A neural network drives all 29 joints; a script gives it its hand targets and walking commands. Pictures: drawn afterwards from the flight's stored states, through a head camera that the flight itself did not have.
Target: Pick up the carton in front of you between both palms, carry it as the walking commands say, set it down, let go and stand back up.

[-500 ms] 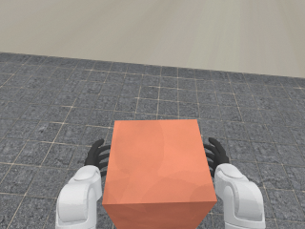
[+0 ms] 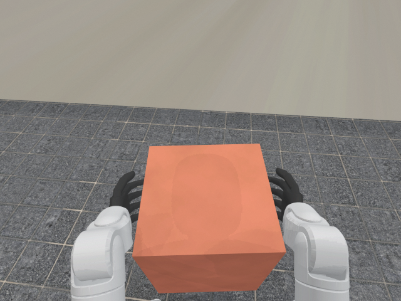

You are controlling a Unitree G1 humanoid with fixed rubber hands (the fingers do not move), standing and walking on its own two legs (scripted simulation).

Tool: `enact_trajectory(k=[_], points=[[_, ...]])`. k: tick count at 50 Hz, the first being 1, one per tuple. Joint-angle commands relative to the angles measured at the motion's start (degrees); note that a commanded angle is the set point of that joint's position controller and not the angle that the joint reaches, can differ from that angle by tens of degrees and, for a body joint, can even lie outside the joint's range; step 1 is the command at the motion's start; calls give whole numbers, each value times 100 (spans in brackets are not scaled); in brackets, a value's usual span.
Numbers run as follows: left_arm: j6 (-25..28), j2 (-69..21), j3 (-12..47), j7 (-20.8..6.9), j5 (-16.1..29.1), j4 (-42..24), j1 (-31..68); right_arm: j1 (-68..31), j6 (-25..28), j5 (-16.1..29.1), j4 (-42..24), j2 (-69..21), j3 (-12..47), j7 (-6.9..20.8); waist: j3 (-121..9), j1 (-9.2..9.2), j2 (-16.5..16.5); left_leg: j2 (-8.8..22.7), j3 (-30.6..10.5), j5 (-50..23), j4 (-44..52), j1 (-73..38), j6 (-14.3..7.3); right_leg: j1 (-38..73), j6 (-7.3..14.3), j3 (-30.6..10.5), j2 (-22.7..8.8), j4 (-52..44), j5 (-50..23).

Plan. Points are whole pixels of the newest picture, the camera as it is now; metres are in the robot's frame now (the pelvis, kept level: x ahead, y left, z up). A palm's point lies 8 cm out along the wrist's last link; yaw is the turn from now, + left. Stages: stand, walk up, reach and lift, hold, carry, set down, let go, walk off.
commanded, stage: carry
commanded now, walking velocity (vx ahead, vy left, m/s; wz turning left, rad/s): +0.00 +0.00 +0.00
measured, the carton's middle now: (206, 222) +0.28 +0.00 +0.02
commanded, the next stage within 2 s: hold in 1.98 s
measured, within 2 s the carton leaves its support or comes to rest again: neither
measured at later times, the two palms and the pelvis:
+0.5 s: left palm (133, 128) +0.50 +0.17 +0.08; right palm (255, 126) +0.50 -0.13 +0.08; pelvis +0.24 +0.03 -0.01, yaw -1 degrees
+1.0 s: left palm (140, 122) +0.54 +0.16 +0.07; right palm (255, 118) +0.54 -0.14 +0.07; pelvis +0.28 +0.01 -0.02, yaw -1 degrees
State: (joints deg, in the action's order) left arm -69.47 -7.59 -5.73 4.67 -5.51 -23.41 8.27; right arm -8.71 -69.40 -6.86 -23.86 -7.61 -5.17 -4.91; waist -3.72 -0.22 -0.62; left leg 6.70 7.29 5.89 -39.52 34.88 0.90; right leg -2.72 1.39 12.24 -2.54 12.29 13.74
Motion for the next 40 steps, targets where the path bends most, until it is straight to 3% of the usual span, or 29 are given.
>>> enact_trajectory(k=[1, 4, 5, 6, 7, 8, 9, 10, 11, 12, 13, 16, 18, 19, 21, 22, 24, 27, 30, 35, 40], points=[[-63, -4858, 3876, -1506, 2117, -57, 2114, -2162, -76, 2227, 40, -5049, 4105, 1357, -731, -86, 941, -350, 465, -508, 827, -158, -27, 886, 391, -201, -1086, 4, -3398], [-31, -4919, 3870, -1492, 2051, 24, 2125, -2235, -75, 2309, 100, -5064, 4107, 1441, -813, -51, 1084, -596, 741, -1039, 1434, -1252, -94, 769, 75, 105, -956, 824, -4125], [-18, -4941, 3895, -1492, 2079, 3, 2216, -2229, -58, 2311, 123, -5092, 4098, 1460, -1004, 45, 918, -741, 894, -1429, 1902, -2079, -107, 550, -101, 306, -777, 1485, -4166], [-1, -4941, 3919, -1492, 2088, -1, 2288, -2256, -43, 2298, 114, -5081, 4081, 1481, -1237, 112, 635, -485, 683, -2056, 2038, -3050, -88, 30, -283, 248, -621, 2214, -3438], [7, -4913, 3946, -1491, 2091, -28, 2390, -2208, -39, 2301, 161, -5047, 4025, 1498, -1799, 168, -202, 711, -496, -4349, 1378, -4332, -268, -905, -499, 36, -424, 3391, -1231], [-22, -5013, 4105, -1470, 2154, -60, 2425, -2196, 24, 2283, 321, -5046, 3950, 1522, -2512, 181, -1394, 1894, -2055, -5522, 1287, -5894, -1316, -2340, -579, -405, 188, 4843, 1759], [18, -4998, 4125, -1470, 2141, -123, 2303, -1962, 93, 2338, 358, -5189, 3942, 1529, -2687, 133, -1217, 1912, -2192, -4943, 1716, -5344, -1520, -2363, -475, -986, 136, 5422, 2043], [83, -5181, 4199, -1479, 2195, -204, 2522, -2032, 168, 2358, 269, -5379, 3963, 1527, -2540, 125, -1110, 1703, -1739, -4510, 1920, -4938, -1383, -2394, -358, -1149, -6, 5337, 1928], [155, -5363, 4279, -1479, 2266, -310, 2711, -2136, 227, 2374, 187, -5545, 3958, 1521, -2447, 112, -771, 1537, -1336, -4138, 2014, -4617, -1173, -2323, -276, -1276, -218, 4874, 1747], [216, -5491, 4340, -1466, 2331, -396, 2803, -2208, 284, 2382, 127, -5681, 3994, 1513, -2285, 90, -612, 1320, -911, -3828, 2139, -4251, -979, -2109, -250, -1299, -383, 3976, 1520], [263, -5558, 4381, -1447, 2363, -461, 2803, -2238, 334, 2380, 61, -5742, 4016, 1504, -2229, 66, -603, 1130, -645, -3410, 2240, -3980, -841, -1784, -279, -1134, -313, 3248, 1418], [361, -5549, 4416, -1390, 2267, -453, 2349, -1936, 406, 2348, -70, -5644, 4023, 1502, -2377, 62, -670, 1062, -375, -2877, 2207, -3908, -860, -1261, -306, -810, -94, 2123, 1126], [371, -5459, 4408, -1372, 2206, -510, 2191, -1817, 408, 2324, -170, -5512, 4028, 1515, -2374, 61, -693, 935, -112, -2754, 2007, -3770, -823, -1012, -320, -602, -143, 1496, 285], [357, -5387, 4396, -1371, 2184, -568, 2188, -1834, 393, 2324, -208, -5429, 4034, 1520, -2315, 31, -616, 800, 74, -2459, 1875, -3554, -721, -735, -334, -498, -197, 980, -522], [258, -5189, 4350, -1385, 2193, -661, 2268, -1898, 335, 2303, -216, -5244, 4035, 1511, -2162, 38, -459, 579, 144, -1241, 1701, -2871, -414, -132, -341, -636, -580, 736, -1430], [208, -5092, 4316, -1397, 2189, -608, 2323, -1962, 274, 2291, -244, -5134, 4042, 1508, -1969, 75, -145, 382, 225, -646, 1677, -2662, -233, -247, -280, -928, -914, 1000, -1953], [99, -4955, 4160, -1416, 2153, -381, 2337, -2159, 114, 2314, -197, -4969, 4035, 1499, -1615, 72, 266, 368, 9, -870, 1615, -2755, -114, -576, -230, -905, -930, 1248, -2137], [-50, -4749, 3951, -1435, 2037, 141, 2059, -2067, -66, 2226, 181, -4761, 3967, 1487, -1507, 50, 334, 381, -52, -1919, 1206, -2735, -89, -582, -226, -864, -859, 1434, -3006], [-92, -4809, 3874, -1448, 1988, 474, 2119, -2147, -121, 2207, 505, -4788, 3931, 1503, -1533, 42, 273, 325, -16, -2266, 1047, -2712, -34, -523, -231, -809, -826, 1576, -3645], [-25, -5105, 3949, -1449, 2155, 258, 2709, -2665, -51, 2369, 363, -5106, 3982, 1509, -1669, 31, 159, 302, -13, -2356, 945, -2820, -19, -484, -201, -777, -787, 1686, -3679], [-6, -5151, 3999, -1414, 2209, 66, 2722, -2581, -22, 2357, 239, -5170, 3961, 1470, -1937, 27, 87, 310, -30, -2403, 837, -2944, -68, -416, -166, -772, -753, 1806, -3471]])
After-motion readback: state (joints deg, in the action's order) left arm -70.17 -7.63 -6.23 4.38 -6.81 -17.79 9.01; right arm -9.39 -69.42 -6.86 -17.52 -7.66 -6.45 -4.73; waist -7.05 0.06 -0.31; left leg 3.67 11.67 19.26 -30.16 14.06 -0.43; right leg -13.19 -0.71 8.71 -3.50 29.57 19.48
